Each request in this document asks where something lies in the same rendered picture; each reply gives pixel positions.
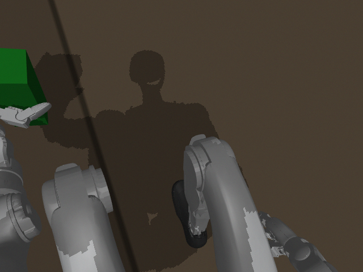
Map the right robot hand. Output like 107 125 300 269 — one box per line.
258 211 298 257

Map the right robot arm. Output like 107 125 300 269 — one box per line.
284 237 338 272

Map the carton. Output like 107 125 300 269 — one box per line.
0 48 48 127

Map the right robot foot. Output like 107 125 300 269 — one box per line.
172 180 207 248

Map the left robot hand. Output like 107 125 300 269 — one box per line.
0 102 52 128

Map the left robot arm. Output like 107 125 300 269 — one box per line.
0 124 42 272

